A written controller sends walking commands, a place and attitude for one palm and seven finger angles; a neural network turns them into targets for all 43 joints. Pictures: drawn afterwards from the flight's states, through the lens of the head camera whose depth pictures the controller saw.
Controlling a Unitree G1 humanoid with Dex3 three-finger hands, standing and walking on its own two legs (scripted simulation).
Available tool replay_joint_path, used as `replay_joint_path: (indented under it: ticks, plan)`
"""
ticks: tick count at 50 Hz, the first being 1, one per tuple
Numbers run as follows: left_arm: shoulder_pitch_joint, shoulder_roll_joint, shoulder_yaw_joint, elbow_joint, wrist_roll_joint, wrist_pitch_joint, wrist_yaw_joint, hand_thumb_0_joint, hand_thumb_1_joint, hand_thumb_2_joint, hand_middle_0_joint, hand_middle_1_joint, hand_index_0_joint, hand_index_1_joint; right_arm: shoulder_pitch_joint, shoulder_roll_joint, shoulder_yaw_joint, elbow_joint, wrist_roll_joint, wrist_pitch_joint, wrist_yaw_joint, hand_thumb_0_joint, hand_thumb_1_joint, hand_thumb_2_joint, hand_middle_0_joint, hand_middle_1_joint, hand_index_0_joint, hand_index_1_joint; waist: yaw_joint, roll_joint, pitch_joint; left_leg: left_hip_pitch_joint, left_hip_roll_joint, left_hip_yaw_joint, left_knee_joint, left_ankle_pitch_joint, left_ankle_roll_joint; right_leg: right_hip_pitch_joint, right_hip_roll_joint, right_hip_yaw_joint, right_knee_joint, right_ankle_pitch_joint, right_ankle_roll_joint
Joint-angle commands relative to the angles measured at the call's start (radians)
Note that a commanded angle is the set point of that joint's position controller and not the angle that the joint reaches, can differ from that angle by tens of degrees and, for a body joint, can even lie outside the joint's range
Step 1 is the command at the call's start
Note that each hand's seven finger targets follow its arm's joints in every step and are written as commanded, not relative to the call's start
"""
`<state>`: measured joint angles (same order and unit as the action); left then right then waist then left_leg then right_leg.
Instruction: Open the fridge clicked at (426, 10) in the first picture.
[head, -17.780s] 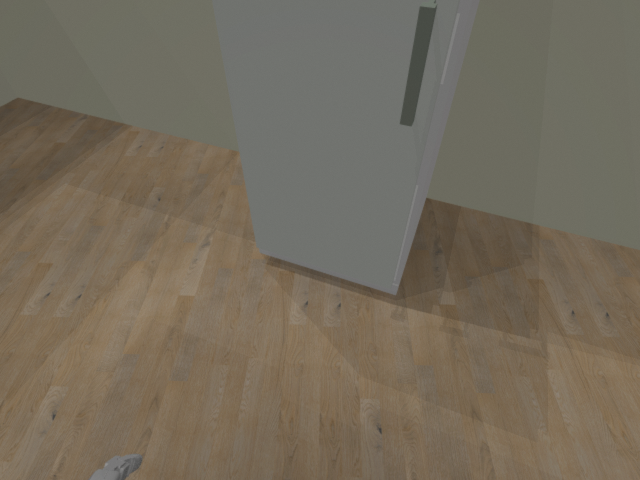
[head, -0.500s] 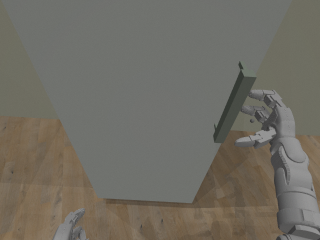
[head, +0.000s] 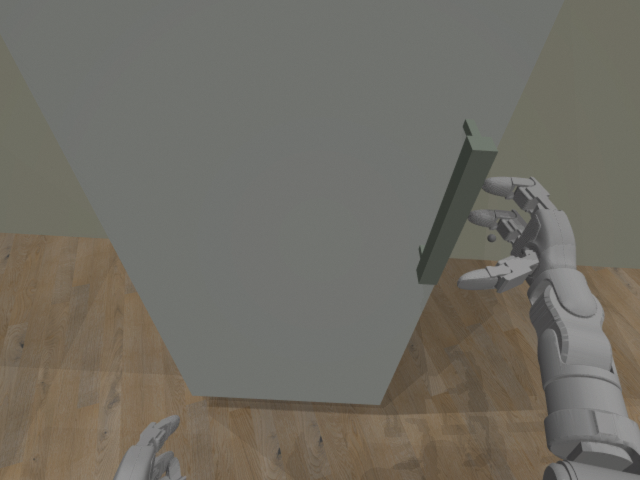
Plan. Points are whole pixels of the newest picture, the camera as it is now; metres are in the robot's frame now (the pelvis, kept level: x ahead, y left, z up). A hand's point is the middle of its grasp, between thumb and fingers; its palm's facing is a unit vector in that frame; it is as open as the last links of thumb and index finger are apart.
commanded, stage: move the hooked fingers beside the handle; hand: right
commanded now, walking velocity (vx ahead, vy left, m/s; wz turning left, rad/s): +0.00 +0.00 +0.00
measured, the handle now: (446, 210) +0.43 -0.13 +0.13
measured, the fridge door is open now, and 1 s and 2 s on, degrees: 0 0 0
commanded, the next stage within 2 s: none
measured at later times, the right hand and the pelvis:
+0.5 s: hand (497, 239) +0.38 -0.18 +0.14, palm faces +0.01 +1.00 -0.03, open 14.0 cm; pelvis +0.00 +0.00 +0.00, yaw +0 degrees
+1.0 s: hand (509, 245) +0.37 -0.19 +0.15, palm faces +0.02 +1.00 -0.03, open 14.0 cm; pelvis -0.01 +0.01 +0.00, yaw -1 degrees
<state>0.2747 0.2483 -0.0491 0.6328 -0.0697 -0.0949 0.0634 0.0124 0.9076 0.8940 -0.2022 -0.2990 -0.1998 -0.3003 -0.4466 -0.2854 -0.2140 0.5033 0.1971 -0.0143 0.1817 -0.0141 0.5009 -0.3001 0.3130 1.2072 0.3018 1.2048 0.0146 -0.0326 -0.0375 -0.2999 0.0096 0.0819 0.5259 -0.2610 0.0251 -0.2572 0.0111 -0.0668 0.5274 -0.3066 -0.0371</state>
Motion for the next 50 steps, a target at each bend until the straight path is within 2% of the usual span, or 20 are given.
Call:
replay_joint_path:
  ticks: [1, 5, 6, 10, 12, 15, 18, 20, 23, 24, 28, 31, 33, 35, 37, 39, 43, 46, 47, 50]
  plan:
    - [-0.065, 0.145, 0.048, -0.132, -0.003, -0.043, 0.016, 0.000, 0.900, 0.900, -0.200, -0.300, -0.200, -0.300, -0.426, -0.227, -0.075, -0.219, 0.021, -0.070, -0.005, 0.000, 0.500, -0.300, 0.300, 1.200, 0.300, 1.200, 0.007, 0.044, -0.237, 0.102, 0.005, -0.050, -0.049, 0.254, 0.010, 0.072, -0.030, 0.085, -0.061, 0.258, 0.006]
    - [-0.066, 0.136, 0.045, -0.131, -0.003, -0.049, 0.021, 0.000, 0.900, 0.900, -0.200, -0.300, -0.200, -0.300, -0.460, -0.218, -0.058, -0.244, 0.015, -0.076, 0.005, 0.000, 0.500, -0.300, 0.300, 1.200, 0.300, 1.200, 0.013, -0.042, -0.260, 0.094, 0.006, -0.055, -0.048, 0.256, 0.014, 0.102, -0.022, 0.086, -0.058, 0.266, 0.008]
    - [-0.057, 0.142, 0.049, -0.129, 0.000, -0.047, 0.022, 0.000, 0.900, 0.900, -0.200, -0.300, -0.200, -0.300, -0.454, -0.240, -0.076, -0.240, 0.016, -0.076, 0.006, 0.000, 0.500, -0.300, 0.300, 1.200, 0.300, 1.200, 0.011, -0.004, -0.283, 0.115, 0.006, -0.053, -0.046, 0.273, 0.013, 0.104, -0.026, 0.086, -0.054, 0.284, 0.006]
    - [-0.059, 0.140, 0.046, -0.126, -0.004, -0.053, 0.022, 0.000, 0.900, 0.900, -0.200, -0.300, -0.200, -0.300, -0.439, -0.205, -0.050, -0.209, 0.028, -0.072, 0.029, 0.000, 0.500, -0.300, 0.300, 1.200, 0.300, 1.200, 0.016, -0.023, -0.260, 0.094, 0.004, -0.047, -0.047, 0.268, 0.015, 0.103, -0.025, 0.091, -0.055, 0.283, 0.012]
    - [-0.055, 0.146, 0.049, -0.124, -0.006, -0.051, 0.022, 0.000, 0.900, 0.900, -0.200, -0.300, -0.200, -0.300, -0.428, -0.207, -0.054, -0.182, 0.034, -0.065, 0.034, 0.000, 0.500, -0.300, 0.300, 1.200, 0.300, 1.200, 0.017, 0.030, -0.245, 0.095, 0.003, -0.046, -0.052, 0.261, 0.012, 0.085, -0.027, 0.090, -0.059, 0.266, 0.007]
    - [-0.057, 0.144, 0.050, -0.130, -0.005, -0.052, 0.018, 0.000, 0.900, 0.900, -0.200, -0.300, -0.200, -0.300, -0.415, -0.188, -0.043, -0.192, 0.034, -0.058, 0.033, 0.000, 0.500, -0.300, 0.300, 1.200, 0.300, 1.200, 0.011, 0.005, -0.256, 0.090, 0.005, -0.044, -0.045, 0.276, 0.013, 0.096, -0.024, 0.092, -0.055, 0.287, 0.010]
    - [-0.056, 0.146, 0.052, -0.137, -0.002, -0.047, 0.013, 0.000, 0.900, 0.900, -0.200, -0.300, -0.200, -0.300, -0.376, -0.247, -0.101, -0.214, 0.030, -0.059, 0.023, 0.000, 0.500, -0.300, 0.300, 1.200, 0.300, 1.200, -0.009, 0.025, -0.282, 0.124, 0.007, -0.047, -0.039, 0.300, 0.013, 0.085, -0.023, 0.087, -0.054, 0.308, 0.010]
    - [-0.066, 0.139, 0.049, -0.144, -0.002, -0.049, 0.011, 0.000, 0.900, 0.900, -0.200, -0.300, -0.200, -0.300, -0.399, -0.214, -0.069, -0.249, 0.027, -0.068, 0.017, 0.000, 0.500, -0.300, 0.300, 1.200, 0.300, 1.200, -0.003, 0.006, -0.270, 0.121, 0.008, -0.046, -0.038, 0.300, 0.013, 0.085, -0.023, 0.086, -0.058, 0.306, 0.011]
    - [-0.067, 0.141, 0.052, -0.147, 0.000, -0.050, 0.011, 0.000, 0.900, 0.900, -0.200, -0.300, -0.200, -0.300, -0.384, -0.254, -0.105, -0.288, 0.026, -0.079, 0.010, 0.000, 0.500, -0.300, 0.300, 1.200, 0.300, 1.200, -0.011, 0.017, -0.300, 0.152, 0.008, -0.054, -0.035, 0.330, 0.012, 0.091, -0.023, 0.081, -0.053, 0.324, 0.007]
    - [-0.073, 0.136, 0.051, -0.150, -0.001, -0.051, 0.010, 0.000, 0.900, 0.900, -0.200, -0.300, -0.200, -0.300, -0.379, -0.239, -0.090, -0.302, 0.023, -0.081, 0.011, 0.000, 0.500, -0.300, 0.300, 1.200, 0.300, 1.200, -0.010, -0.010, -0.300, 0.149, 0.008, -0.054, -0.035, 0.330, 0.012, 0.100, -0.022, 0.079, -0.054, 0.328, 0.009]
    - [-0.081, 0.137, 0.047, -0.145, -0.005, -0.053, 0.012, 0.000, 0.900, 0.900, -0.200, -0.300, -0.200, -0.300, -0.366, -0.205, -0.063, -0.279, 0.032, -0.060, 0.022, 0.000, 0.500, -0.300, 0.300, 1.200, 0.300, 1.200, 0.001, -0.009, -0.248, 0.121, 0.008, -0.054, -0.051, 0.298, 0.010, 0.088, -0.022, 0.075, -0.058, 0.279, 0.006]
    - [-0.082, 0.145, 0.045, -0.137, -0.007, -0.045, 0.019, 0.000, 0.900, 0.900, -0.200, -0.300, -0.200, -0.300, -0.362, -0.206, -0.057, -0.220, 0.033, -0.033, 0.027, 0.000, 0.500, -0.300, 0.300, 1.200, 0.300, 1.200, 0.011, 0.050, -0.185, 0.095, 0.008, -0.053, -0.067, 0.238, 0.007, 0.051, -0.024, 0.077, -0.065, 0.214, -0.001]
    - [-0.086, 0.144, 0.045, -0.143, -0.008, -0.044, 0.021, 0.000, 0.900, 0.900, -0.200, -0.300, -0.200, -0.300, -0.392, -0.225, -0.072, -0.242, 0.034, -0.031, 0.028, 0.000, 0.500, -0.300, 0.300, 1.200, 0.300, 1.200, 0.007, 0.021, -0.216, 0.106, 0.012, -0.058, -0.065, 0.231, 0.008, 0.056, -0.018, 0.078, -0.065, 0.206, -0.001]
    - [-0.093, 0.136, 0.043, -0.151, -0.007, -0.050, 0.022, 0.000, 0.900, 0.900, -0.200, -0.300, -0.200, -0.300, -0.396, -0.201, -0.055, -0.271, 0.036, -0.040, 0.029, 0.000, 0.500, -0.300, 0.300, 1.200, 0.300, 1.200, 0.006, 0.007, -0.249, 0.115, 0.011, -0.057, -0.058, 0.254, 0.009, 0.082, -0.016, 0.078, -0.058, 0.232, -0.001]
    - [-0.090, 0.138, 0.044, -0.151, -0.002, -0.051, 0.021, 0.000, 0.900, 0.900, -0.200, -0.300, -0.200, -0.300, -0.392, -0.255, -0.104, -0.294, 0.040, -0.055, 0.025, 0.000, 0.500, -0.300, 0.300, 1.200, 0.300, 1.200, -0.005, 0.010, -0.297, 0.155, 0.012, -0.067, -0.054, 0.280, 0.008, 0.084, -0.016, 0.076, -0.053, 0.252, -0.002]
    - [-0.094, 0.134, 0.043, -0.150, -0.002, -0.054, 0.022, 0.000, 0.900, 0.900, -0.200, -0.300, -0.200, -0.300, -0.405, -0.264, -0.111, -0.306, 0.041, -0.068, 0.025, 0.000, 0.500, -0.300, 0.300, 1.200, 0.300, 1.200, -0.004, 0.013, -0.302, 0.169, 0.013, -0.070, -0.054, 0.290, 0.005, 0.078, -0.013, 0.072, -0.053, 0.248, -0.002]
    - [-0.093, 0.141, 0.039, -0.141, -0.007, -0.050, 0.023, 0.000, 0.900, 0.900, -0.200, -0.300, -0.200, -0.300, -0.361, -0.276, -0.119, -0.228, 0.041, -0.057, 0.038, 0.000, 0.500, -0.300, 0.300, 1.200, 0.300, 1.200, -0.001, 0.021, -0.222, 0.149, 0.016, -0.072, -0.065, 0.264, 0.003, 0.031, -0.014, 0.066, -0.063, 0.207, -0.003]
    - [-0.091, 0.145, 0.040, -0.144, -0.012, -0.047, 0.022, 0.000, 0.900, 0.900, -0.200, -0.300, -0.200, -0.300, -0.359, -0.223, -0.065, -0.180, 0.043, -0.033, 0.060, 0.000, 0.500, -0.300, 0.300, 1.200, 0.300, 1.200, 0.011, 0.025, -0.173, 0.106, 0.017, -0.071, -0.075, 0.216, 0.005, 0.021, -0.017, 0.067, -0.062, 0.170, -0.005]
    - [-0.090, 0.149, 0.042, -0.147, -0.012, -0.047, 0.023, 0.000, 0.900, 0.900, -0.200, -0.300, -0.200, -0.300, -0.348, -0.244, -0.088, -0.170, 0.047, -0.027, 0.064, 0.000, 0.500, -0.300, 0.300, 1.200, 0.300, 1.200, 0.008, 0.050, -0.178, 0.110, 0.016, -0.072, -0.074, 0.212, 0.002, 0.013, -0.017, 0.069, -0.062, 0.165, -0.006]
    - [-0.090, 0.148, 0.041, -0.154, -0.011, -0.048, 0.028, 0.000, 0.900, 0.900, -0.200, -0.300, -0.200, -0.300, -0.399, -0.256, -0.088, -0.199, 0.049, -0.034, 0.071, 0.000, 0.500, -0.300, 0.300, 1.200, 0.300, 1.200, 0.011, 0.025, -0.221, 0.112, 0.017, -0.076, -0.071, 0.189, 0.003, 0.022, -0.011, 0.072, -0.054, 0.155, -0.006]
